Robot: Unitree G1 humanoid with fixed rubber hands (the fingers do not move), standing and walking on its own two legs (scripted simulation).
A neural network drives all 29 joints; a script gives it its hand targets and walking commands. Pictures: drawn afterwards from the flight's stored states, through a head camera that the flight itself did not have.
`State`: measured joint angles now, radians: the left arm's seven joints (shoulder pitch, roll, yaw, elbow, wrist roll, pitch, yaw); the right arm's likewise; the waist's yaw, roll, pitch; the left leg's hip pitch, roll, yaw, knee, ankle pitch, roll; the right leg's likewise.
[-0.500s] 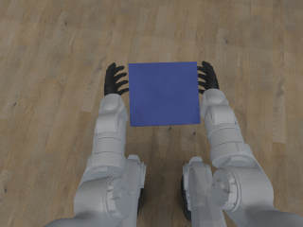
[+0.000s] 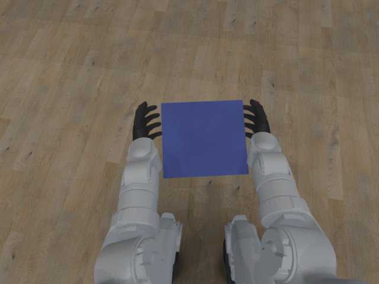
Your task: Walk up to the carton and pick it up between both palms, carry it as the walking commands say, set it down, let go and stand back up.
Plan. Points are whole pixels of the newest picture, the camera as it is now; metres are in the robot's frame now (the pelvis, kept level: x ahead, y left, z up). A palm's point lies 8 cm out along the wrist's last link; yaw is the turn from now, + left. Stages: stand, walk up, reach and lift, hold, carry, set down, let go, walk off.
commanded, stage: reach and lift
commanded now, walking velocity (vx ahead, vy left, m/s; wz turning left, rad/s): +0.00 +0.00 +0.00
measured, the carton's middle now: (200, 144) +0.44 +0.01 -0.11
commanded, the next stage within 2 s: none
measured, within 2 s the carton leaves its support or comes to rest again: neither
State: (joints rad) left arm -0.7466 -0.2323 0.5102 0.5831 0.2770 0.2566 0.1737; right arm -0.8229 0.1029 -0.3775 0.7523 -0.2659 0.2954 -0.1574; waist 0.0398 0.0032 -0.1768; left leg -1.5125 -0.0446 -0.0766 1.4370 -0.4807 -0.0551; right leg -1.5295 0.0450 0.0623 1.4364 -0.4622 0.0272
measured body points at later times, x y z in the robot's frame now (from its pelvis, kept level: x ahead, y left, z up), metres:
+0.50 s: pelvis +0.02 +0.00 +0.06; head +0.16 -0.01 +0.49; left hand +0.41 +0.14 +0.04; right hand +0.43 -0.11 +0.02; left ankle +0.08 +0.14 -0.56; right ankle +0.09 -0.13 -0.56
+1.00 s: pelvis +0.03 +0.00 +0.13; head +0.14 -0.01 +0.57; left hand +0.40 +0.15 +0.11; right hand +0.41 -0.11 +0.10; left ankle +0.08 +0.14 -0.56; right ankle +0.09 -0.13 -0.56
